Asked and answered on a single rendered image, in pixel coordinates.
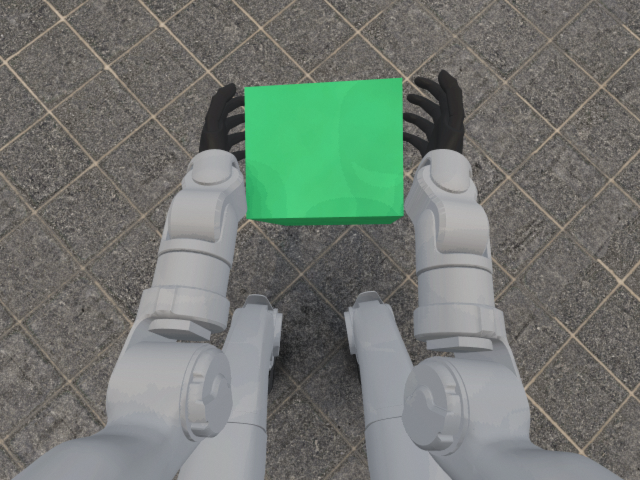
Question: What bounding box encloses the robot left upper arm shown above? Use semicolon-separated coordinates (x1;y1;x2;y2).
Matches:
11;341;233;480

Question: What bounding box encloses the right robot hand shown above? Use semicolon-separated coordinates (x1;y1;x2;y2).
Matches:
403;70;465;158

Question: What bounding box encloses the left robot hand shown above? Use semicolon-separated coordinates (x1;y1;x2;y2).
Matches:
199;83;245;161

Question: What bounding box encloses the robot right foot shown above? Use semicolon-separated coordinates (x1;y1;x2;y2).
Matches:
354;354;361;385

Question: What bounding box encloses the carton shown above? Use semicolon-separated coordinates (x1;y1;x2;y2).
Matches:
244;78;404;226

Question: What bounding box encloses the robot left foot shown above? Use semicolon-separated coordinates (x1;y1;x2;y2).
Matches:
268;338;281;394

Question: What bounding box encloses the robot right upper arm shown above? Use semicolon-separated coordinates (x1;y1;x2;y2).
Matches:
401;356;624;480

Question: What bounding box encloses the left robot forearm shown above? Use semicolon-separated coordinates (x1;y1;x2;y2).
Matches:
106;149;247;418

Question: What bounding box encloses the robot foot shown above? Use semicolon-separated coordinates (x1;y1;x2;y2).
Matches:
354;354;361;385
268;338;281;394

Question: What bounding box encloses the right robot forearm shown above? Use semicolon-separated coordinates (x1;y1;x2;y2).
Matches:
404;149;530;409

